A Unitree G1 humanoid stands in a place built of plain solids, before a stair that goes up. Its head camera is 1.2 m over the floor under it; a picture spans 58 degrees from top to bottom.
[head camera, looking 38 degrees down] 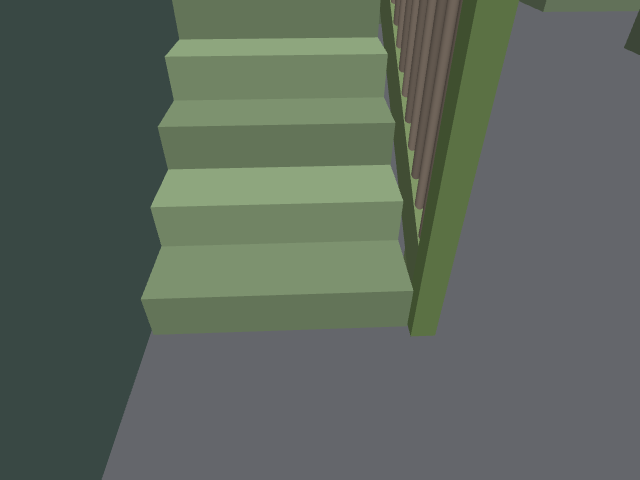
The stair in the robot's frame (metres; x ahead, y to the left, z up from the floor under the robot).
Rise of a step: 0.18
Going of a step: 0.27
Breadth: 0.90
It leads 3 degrees to the left of straight ahead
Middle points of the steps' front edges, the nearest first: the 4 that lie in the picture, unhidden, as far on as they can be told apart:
1.01 0.14 0.18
1.29 0.15 0.36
1.56 0.16 0.53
1.84 0.17 0.71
